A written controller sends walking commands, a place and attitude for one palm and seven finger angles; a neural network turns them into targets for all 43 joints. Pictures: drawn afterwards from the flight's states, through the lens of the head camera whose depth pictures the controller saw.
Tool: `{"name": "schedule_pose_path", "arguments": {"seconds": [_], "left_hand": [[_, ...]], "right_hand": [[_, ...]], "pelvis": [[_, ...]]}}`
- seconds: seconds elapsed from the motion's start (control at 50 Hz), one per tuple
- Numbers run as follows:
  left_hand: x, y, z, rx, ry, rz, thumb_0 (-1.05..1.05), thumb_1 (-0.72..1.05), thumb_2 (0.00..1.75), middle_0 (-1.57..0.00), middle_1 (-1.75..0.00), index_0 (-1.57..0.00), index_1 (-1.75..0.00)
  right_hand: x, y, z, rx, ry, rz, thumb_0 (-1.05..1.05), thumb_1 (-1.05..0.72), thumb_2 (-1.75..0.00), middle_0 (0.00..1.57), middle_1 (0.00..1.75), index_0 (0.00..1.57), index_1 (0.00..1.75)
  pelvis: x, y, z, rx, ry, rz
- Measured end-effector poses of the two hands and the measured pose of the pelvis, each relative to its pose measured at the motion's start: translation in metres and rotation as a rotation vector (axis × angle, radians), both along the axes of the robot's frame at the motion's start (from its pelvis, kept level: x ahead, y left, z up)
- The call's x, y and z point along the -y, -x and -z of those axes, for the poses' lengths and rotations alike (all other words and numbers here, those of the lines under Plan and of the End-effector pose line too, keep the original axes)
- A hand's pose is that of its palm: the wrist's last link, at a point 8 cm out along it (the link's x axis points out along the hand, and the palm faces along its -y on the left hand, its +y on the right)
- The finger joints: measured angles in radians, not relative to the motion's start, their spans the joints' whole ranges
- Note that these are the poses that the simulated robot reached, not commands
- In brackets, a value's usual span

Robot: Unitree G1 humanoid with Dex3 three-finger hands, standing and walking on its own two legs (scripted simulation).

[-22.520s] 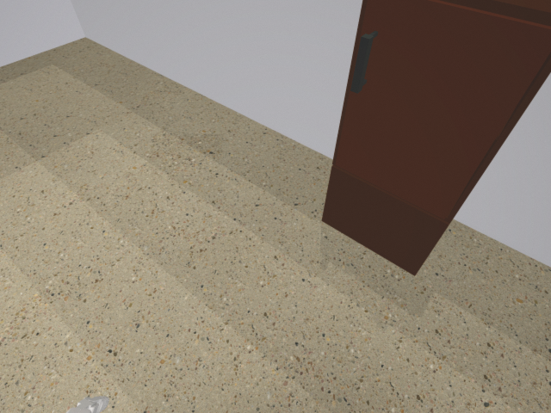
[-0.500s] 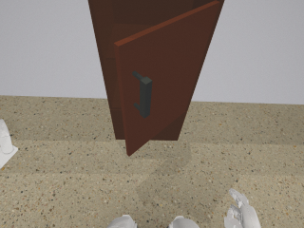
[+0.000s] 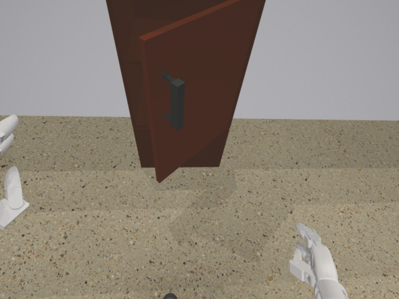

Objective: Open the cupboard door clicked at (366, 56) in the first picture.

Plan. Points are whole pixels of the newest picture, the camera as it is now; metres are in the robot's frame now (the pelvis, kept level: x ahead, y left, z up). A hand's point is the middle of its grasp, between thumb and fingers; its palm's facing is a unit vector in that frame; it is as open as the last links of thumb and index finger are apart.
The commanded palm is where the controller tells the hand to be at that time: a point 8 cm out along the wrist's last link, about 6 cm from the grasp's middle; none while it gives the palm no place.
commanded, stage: stop stepping back and stand still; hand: left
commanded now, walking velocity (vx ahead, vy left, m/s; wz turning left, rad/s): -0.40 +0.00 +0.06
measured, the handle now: (171, 102) +0.56 +0.11 +0.03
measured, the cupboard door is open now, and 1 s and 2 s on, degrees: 43 43 43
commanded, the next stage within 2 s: let the arm hang, fingers relaxed in 0.78 s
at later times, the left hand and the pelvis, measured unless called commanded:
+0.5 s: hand out of the picture +0.05 +0.25 +0.16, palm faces +0.53 -0.75 -0.39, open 7.4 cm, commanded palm -0.01 +0.28 +0.17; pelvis -0.14 -0.02 -0.02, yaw +3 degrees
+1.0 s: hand out of the picture +0.04 +0.25 +0.00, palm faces +0.29 -0.85 -0.44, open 7.4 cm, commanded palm none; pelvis -0.17 -0.02 -0.02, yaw +7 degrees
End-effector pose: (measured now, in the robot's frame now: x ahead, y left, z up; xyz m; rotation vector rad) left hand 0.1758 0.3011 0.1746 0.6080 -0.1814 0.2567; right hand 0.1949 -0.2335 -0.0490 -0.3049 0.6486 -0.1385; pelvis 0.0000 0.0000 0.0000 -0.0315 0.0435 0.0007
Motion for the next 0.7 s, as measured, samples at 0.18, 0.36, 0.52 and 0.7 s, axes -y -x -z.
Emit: {"name": "schedule_pose_path", "arguments": {"seconds": [0.18, 0.36, 0.52, 0.7], "left_hand": [[0.012, 0.088, 0.002, 0.021, 0.053, -0.092, 0.01, 0.89, 0.9, -0.21, -0.31, -0.21, -0.3], [0.033, 0.164, -0.012, 0.149, 0.062, -0.133, 0.01, 0.89, 0.9, -0.21, -0.31, -0.21, -0.3], [0.014, 0.176, 0.003, 0.181, 0.078, -0.191, 0.01, 0.89, 0.9, -0.21, -0.31, -0.21, -0.3], [0.046, 0.192, -0.002, 0.146, 0.019, -0.105, 0.01, 0.89, 0.9, -0.21, -0.31, -0.21, -0.3]], "right_hand": [[0.001, 0.084, 0.013, -0.015, -0.037, -0.019, 0.01, -0.91, -0.9, 0.21, 0.3, 0.2, 0.3], [0.022, 0.17, 0.037, -0.125, -0.051, -0.002, 0.01, -0.9, -0.9, 0.21, 0.3, 0.2, 0.3], [0.038, 0.21, 0.046, -0.084, -0.017, 0.077, 0.01, -0.91, -0.9, 0.21, 0.3, 0.2, 0.3], [0.036, 0.229, 0.054, -0.092, -0.087, 0.048, 0.01, -0.91, -0.9, 0.21, 0.3, 0.2, 0.3]], "pelvis": [[0.017, 0.065, 0.003, 0.024, 0.005, -0.018], [0.033, 0.116, 0.005, 0.034, -0.043, -0.03], [0.025, 0.14, 0.016, 0.062, -0.054, -0.05], [0.04, 0.157, 0.017, 0.082, -0.045, -0.049]]}}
